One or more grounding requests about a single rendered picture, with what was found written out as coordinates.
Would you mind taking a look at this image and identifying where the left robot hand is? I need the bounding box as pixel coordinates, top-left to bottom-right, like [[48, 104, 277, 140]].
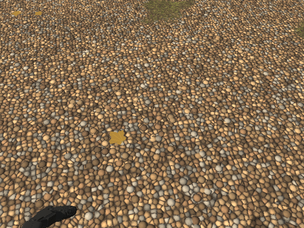
[[20, 205, 77, 228]]

